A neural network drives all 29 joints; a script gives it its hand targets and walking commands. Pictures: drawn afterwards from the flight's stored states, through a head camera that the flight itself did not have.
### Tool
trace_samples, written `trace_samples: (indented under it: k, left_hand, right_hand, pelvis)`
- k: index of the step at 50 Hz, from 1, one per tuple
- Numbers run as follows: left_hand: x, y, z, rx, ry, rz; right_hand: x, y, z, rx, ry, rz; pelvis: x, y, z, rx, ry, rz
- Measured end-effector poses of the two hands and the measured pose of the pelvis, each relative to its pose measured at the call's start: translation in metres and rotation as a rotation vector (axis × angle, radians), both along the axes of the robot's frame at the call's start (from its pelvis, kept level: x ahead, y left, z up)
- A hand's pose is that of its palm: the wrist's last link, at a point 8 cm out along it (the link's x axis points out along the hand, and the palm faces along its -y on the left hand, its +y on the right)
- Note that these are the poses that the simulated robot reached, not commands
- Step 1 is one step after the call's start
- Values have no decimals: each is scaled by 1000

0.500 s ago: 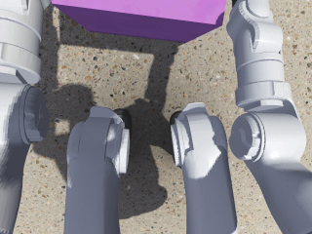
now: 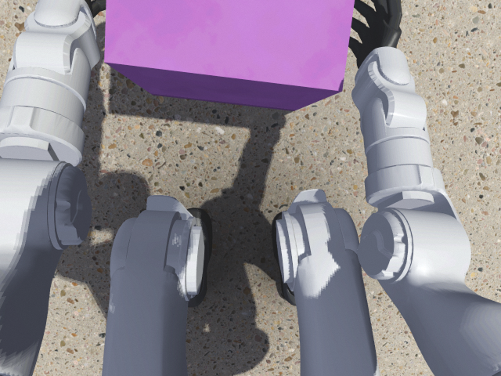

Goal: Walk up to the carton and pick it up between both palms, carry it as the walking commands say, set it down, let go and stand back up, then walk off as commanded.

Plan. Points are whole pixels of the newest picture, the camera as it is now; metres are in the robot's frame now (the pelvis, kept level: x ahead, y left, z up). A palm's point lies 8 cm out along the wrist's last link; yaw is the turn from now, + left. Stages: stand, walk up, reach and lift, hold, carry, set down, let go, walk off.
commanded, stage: set down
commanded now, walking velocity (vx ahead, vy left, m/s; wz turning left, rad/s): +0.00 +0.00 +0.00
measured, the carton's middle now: (232, 19) +0.58 +0.02 -0.24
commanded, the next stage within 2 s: none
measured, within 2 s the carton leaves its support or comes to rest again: neither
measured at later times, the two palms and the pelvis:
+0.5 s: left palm (74, 1) +0.55 +0.21 -0.13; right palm (378, 47) +0.52 -0.16 -0.13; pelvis +0.00 +0.00 +0.00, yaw +0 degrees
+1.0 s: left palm (76, 0) +0.55 +0.21 -0.14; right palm (377, 42) +0.52 -0.17 -0.14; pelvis +0.00 +0.00 -0.01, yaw +1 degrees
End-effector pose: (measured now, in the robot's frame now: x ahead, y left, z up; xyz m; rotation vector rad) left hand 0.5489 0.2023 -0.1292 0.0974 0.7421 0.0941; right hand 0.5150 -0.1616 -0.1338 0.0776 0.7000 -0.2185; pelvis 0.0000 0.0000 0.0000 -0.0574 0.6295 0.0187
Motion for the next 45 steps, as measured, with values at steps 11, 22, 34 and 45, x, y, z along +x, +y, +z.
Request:
trace_samples:
  k: [11, 22, 34, 45]
  left_hand:
    - [0, 2, -2, -29, -6, -4]
    - [0, 3, -3, -41, -17, -10]
    - [1, 5, -5, -60, -23, -15]
    - [4, 5, -10, -69, -37, -17]
  right_hand:
    - [1, -1, 0, 5, -4, 18]
    - [2, -3, -1, 4, -7, 40]
    - [4, -5, -1, 3, -1, 64]
    - [8, -5, -5, 2, 7, 79]
  pelvis:
    - [4, -3, 1, 5, 37, 0]
    - [-1, -2, -3, 4, 9, 3]
    - [-4, 1, -6, 1, -1, 10]
    - [-3, 2, -8, 0, -1, 9]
